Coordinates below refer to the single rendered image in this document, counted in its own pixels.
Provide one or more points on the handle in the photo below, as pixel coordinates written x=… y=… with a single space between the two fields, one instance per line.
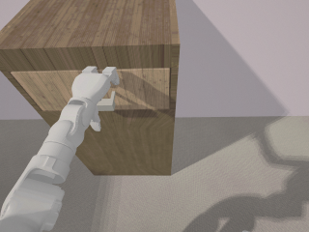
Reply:
x=107 y=104

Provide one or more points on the robot left forearm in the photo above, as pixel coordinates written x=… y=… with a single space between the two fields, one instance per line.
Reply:
x=51 y=164

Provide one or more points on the cabinet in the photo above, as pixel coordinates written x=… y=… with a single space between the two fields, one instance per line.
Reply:
x=71 y=35

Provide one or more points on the robot left hand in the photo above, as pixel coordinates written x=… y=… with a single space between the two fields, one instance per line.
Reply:
x=93 y=86

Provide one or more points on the left robot upper arm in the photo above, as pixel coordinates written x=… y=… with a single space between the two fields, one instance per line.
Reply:
x=35 y=207

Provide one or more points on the drawer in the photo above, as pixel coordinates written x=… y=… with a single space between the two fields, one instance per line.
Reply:
x=141 y=88

